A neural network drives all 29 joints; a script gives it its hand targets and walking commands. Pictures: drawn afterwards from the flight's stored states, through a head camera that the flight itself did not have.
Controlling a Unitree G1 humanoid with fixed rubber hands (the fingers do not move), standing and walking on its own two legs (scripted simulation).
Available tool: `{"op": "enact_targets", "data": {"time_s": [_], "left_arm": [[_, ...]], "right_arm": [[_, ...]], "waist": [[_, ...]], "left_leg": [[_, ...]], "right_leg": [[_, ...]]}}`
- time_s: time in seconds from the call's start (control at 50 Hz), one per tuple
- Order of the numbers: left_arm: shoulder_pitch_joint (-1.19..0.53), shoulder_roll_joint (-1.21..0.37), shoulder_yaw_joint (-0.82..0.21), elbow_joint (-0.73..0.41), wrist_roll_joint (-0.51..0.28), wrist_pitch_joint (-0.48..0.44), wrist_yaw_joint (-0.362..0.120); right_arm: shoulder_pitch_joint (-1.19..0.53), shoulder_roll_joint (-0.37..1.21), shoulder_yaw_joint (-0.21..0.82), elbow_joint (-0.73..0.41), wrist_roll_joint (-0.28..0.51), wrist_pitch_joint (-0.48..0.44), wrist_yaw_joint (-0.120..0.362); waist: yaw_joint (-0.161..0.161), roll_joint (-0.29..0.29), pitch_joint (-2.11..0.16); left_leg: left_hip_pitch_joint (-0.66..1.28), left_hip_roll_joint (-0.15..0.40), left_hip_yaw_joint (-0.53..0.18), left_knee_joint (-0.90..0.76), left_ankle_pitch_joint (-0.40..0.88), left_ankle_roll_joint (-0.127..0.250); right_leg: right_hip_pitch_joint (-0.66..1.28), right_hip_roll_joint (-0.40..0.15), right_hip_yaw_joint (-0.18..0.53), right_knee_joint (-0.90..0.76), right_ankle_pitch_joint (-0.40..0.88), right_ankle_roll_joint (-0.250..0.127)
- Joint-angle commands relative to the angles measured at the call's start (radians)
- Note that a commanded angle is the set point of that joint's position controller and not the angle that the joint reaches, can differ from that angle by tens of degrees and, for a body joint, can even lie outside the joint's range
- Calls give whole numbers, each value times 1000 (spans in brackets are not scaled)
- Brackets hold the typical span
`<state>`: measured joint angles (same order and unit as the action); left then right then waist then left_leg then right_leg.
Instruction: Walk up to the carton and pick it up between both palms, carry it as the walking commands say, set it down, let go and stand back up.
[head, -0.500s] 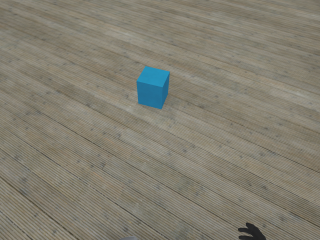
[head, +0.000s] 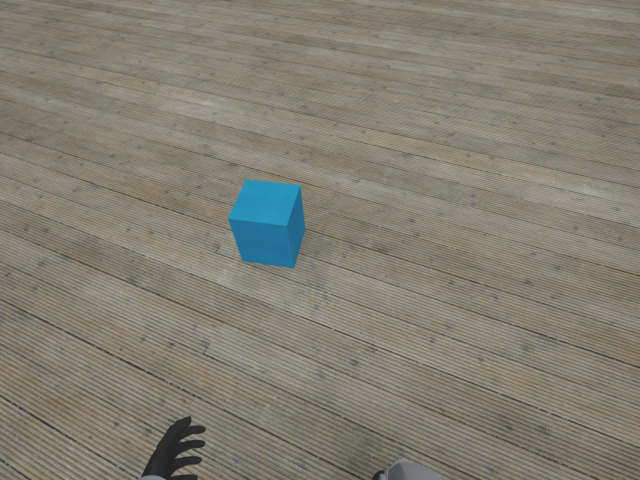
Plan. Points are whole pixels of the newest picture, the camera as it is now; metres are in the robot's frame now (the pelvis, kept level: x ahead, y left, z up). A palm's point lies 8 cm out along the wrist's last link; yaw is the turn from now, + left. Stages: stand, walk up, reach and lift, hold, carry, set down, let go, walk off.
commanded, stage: walk up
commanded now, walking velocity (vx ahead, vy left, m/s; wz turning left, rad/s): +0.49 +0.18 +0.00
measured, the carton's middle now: (270, 224) +1.06 +0.17 -0.63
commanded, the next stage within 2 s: none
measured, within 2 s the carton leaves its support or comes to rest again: neither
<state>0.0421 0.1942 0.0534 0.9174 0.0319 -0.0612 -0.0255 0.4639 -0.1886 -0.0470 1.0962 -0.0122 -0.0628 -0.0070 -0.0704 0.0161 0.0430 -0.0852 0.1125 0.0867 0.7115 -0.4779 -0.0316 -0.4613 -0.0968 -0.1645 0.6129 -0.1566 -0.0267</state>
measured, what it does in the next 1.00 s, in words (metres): walks ahead: left foot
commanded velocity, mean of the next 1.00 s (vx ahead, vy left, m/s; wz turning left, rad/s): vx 0.45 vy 0.03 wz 0.00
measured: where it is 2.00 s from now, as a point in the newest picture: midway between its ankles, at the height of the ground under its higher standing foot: (297, 350)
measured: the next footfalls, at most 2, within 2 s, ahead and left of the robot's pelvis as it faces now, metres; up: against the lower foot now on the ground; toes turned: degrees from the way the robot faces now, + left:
left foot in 0.50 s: +0.38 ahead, +0.20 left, +0.00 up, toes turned +9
right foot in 1.04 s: +0.64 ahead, -0.04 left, +0.00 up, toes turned -5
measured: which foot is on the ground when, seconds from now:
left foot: up 0.00-0.48, down 0.50-1.00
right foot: down 0.00-0.52, up 0.54-1.00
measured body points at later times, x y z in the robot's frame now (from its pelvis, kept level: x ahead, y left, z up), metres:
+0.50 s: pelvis +0.23 +0.07 +0.01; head +0.26 +0.07 +0.46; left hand +0.10 +0.30 -0.12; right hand +0.40 -0.15 -0.12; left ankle +0.34 +0.19 -0.72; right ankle +0.10 -0.11 -0.72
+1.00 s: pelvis +0.45 +0.06 +0.02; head +0.47 +0.06 +0.47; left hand +0.60 +0.28 -0.12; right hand +0.34 -0.17 -0.12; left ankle +0.34 +0.19 -0.72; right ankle +0.58 -0.07 -0.70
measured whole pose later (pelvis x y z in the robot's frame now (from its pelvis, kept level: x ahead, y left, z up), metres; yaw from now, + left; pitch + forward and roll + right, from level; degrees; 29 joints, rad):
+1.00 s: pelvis +0.45 +0.06 +0.02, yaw +0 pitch -1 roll +0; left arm 0.06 0.19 0.04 0.95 0.02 0.00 -0.04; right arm 0.49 -0.17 -0.04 1.09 -0.02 -0.07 -0.02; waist -0.08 -0.02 0.07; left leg 0.03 0.09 0.14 0.35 -0.35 -0.05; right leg -0.47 -0.09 -0.15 0.60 -0.11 0.02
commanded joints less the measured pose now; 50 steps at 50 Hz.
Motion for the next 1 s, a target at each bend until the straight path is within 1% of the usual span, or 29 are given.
{"op": "enact_targets", "data": {"time_s": [0.0, 0.02, 0.04, 0.06, 0.08, 0.12, 0.18, 0.28, 0.34, 0.4, 0.42, 0.44, 0.46, 0.48, 0.5, 0.52, 0.54, 0.56, 0.58, 0.6, 0.62, 0.66, 0.8, 0.88, 0.9, 0.92, 0.94, 0.96, 0.98], "left_arm": [[402, 318, 81, 79, -16, 3, 30], [320, 243, 60, 75, -7, -4, 32], [261, 171, 42, 79, -13, -10, 30], [237, 119, 27, 86, -17, -16, 28], [238, 99, 18, 88, -21, -22, 24], [301, 101, 11, 99, -23, -36, 20], [388, 122, 13, 107, -22, -43, 26], [466, 141, 18, 109, -14, -35, 39], [487, 157, 26, 117, -10, -27, 44], [475, 176, 34, 125, -8, -20, 44], [462, 165, 22, 130, -9, -19, 38], [460, 156, 18, 143, -11, -15, 36], [456, 152, 14, 140, -12, -13, 33], [463, 133, 6, 132, -9, -12, 26], [457, 92, -4, 94, -2, -17, 24], [449, 49, -3, 42, -10, -17, 31], [414, 110, 8, 57, 4, -10, 34], [388, 113, 9, 73, 6, -8, 28], [396, 74, 4, 85, -2, -4, 20], [407, 62, 7, 99, -6, 7, 11], [411, 57, 7, 103, -3, 21, 2], [378, 65, 13, 90, -1, 44, -8], [114, 49, 9, 19, -6, 75, -24], [1, 39, -9, -5, -20, 73, -27], [-12, 41, -9, -13, -18, 67, -25], [-15, 37, -6, -24, -16, 56, -23], [-6, 48, -1, -20, -14, 51, -16], [31, 56, 4, -7, -14, 45, -6], [101, 62, 9, 19, -12, 37, 4]], "right_arm": [[46, -93, -25, -79, -7, -2, 6], [-3, -81, -20, -79, -21, -1, 12], [-38, -58, -19, -73, -23, 5, 17], [-44, -49, -22, -74, -24, 16, 24], [-38, -42, -22, -69, -27, 28, 33], [-62, -38, -24, -72, -32, 46, 43], [-170, -45, -26, -111, -32, 61, 55], [-363, -38, -15, -173, -23, 62, 80], [-451, -37, -7, -195, -17, 54, 89], [-497, -57, -6, -204, -15, 44, 89], [-485, -49, 1, -212, -17, 33, 85], [-427, -65, -1, -196, -20, 21, 80], [-332, -98, -16, -159, -23, 12, 69], [-187, -146, -36, -106, -27, 0, 53], [-23, -246, -62, -81, -39, -11, 36], [71, -355, -85, -85, -34, -4, 24], [34, -319, -63, -105, -11, -5, 30], [-46, -262, -48, -119, -9, -16, 29], [-115, -188, -31, -123, -15, -26, 29], [-162, -134, -21, -129, -18, -33, 27], [-170, -110, -13, -129, -18, -39, 26], [-123, -112, -10, -118, -17, -49, 24], [22, -135, -6, -81, -10, -41, 4], [42, -140, -12, -64, -14, -30, -4], [39, -141, -14, -55, -15, -29, -5], [42, -117, -15, -29, -14, -16, -9], [52, -121, -18, -21, -14, -8, -13], [53, -127, -20, -14, -11, -5, -18], [40, -137, -22, -8, -5, -2, -21]], "waist": [[140, -196, -280], [124, -135, -157], [96, -120, -63], [71, -150, -19], [57, -169, -8], [55, -170, 0], [74, -172, 25], [123, -184, 98], [146, -208, 115], [145, -238, 96], [131, -281, 65], [106, -253, 42], [68, -155, 2], [20, -34, -80], [-50, 192, -178], [-80, 418, -257], [-49, 207, -210], [-12, 80, -139], [36, 52, -70], [74, 69, -41], [90, 106, -31], [93, 144, -31], [41, 139, 53], [10, 162, 82], [7, 188, 80], [15, 251, 64], [19, 232, 70], [34, 178, 70], [66, 112, 48]], "left_leg": [[-522, -24, -136, 575, -3, 44], [-515, 2, -138, 564, 98, 40], [-495, 34, -137, 526, 187, 33], [-455, 44, -128, 491, 241, 31], [-422, 38, -120, 466, 285, 30], [-439, 25, -92, 432, 341, 24], [-508, 26, -66, 356, 398, 4], [-535, 14, -25, 96, 463, -27], [-496, -1, 11, -56, 459, -34], [-419, -4, 23, -163, 384, -19], [-339, -9, 34, -188, 338, -4], [-230, -13, 53, -199, 340, -3], [-103, -34, 82, -223, 324, 3], [66, -49, 97, -235, 265, 18], [236, 143, -166, -310, 112, 60], [329, 349, -599, -518, -94, 162], [264, 410, -671, -537, -89, 167], [156, 380, -581, -509, 82, 141], [49, 302, -426, -501, 263, 122], [-15, 232, -308, -506, 349, 100], [-53, 198, -236, -508, 423, 87], [-51, 177, -159, -497, 570, 88], [36, 200, -91, -490, 773, 115], [42, 190, -40, -486, 759, 112], [27, 175, -12, -480, 712, 108], [4, 121, 22, -475, 594, 121], [-17, 126, 7, -457, 556, 127], [-34, 137, -13, -419, 548, 121], [-49, 128, -3, -331, 564, 108]], "right_leg": [[600, -450, 742, -393, -139, -100], [472, -389, 602, -390, -136, -91], [361, -321, 461, -414, -136, -69], [284, -268, 365, -430, -99, -40], [254, -240, 293, -430, -42, -21], [266, -229, 219, -418, 108, -16], [300, -236, 186, -429, 174, -28], [332, -238, 157, -488, 19, -30], [367, -239, 137, -513, -14, -31], [402, -239, 108, -485, 23, -30], [385, -206, 78, -460, -34, -27], [340, -191, 65, -403, -63, -26], [294, -171, 49, -277, -13, -22], [240, -129, 28, -70, 51, -11], [73, -59, 29, 242, -159, 18], [-183, 35, 80, 540, -424, 28], [-248, -17, 183, 656, -355, 18], [-238, -39, 222, 675, -262, 18], [-187, -68, 216, 633, -173, 24], [-139, -82, 201, 598, -114, 37], [-102, -82, 191, 572, -81, 53], [-87, -60, 152, 549, -34, 65], [-202, -45, 98, 341, 67, 72], [-113, -16, 54, 99, 119, 58], [-60, -7, 37, 44, 111, 49], [13, 6, 23, 18, 54, 43], [59, 22, -1, 7, 13, 44], [114, 25, -1, -22, 10, 48], [201, 32, -9, -90, 41, 51]]}}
